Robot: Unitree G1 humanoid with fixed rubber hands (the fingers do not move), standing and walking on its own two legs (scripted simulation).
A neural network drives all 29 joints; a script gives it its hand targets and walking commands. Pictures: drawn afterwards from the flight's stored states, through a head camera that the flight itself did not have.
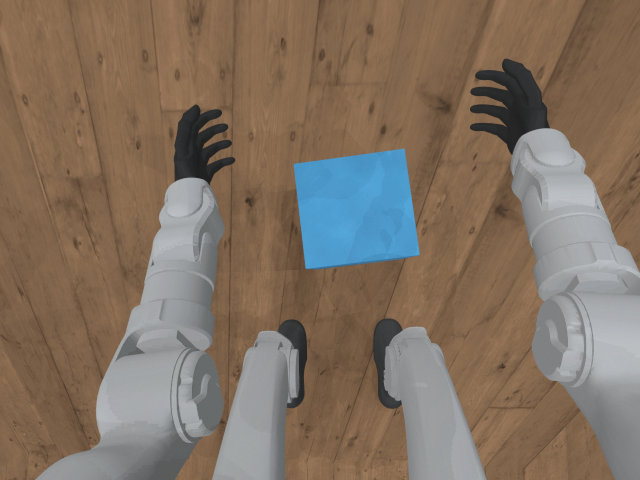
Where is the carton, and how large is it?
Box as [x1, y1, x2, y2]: [294, 149, 419, 268]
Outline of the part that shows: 404,149 294,164 306,268 323,268 403,258 419,254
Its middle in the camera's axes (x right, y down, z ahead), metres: +0.07 -0.04 +0.84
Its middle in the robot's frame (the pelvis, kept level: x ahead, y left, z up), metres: +0.46 -0.03 -0.50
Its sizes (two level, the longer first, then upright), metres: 0.210 0.200 0.250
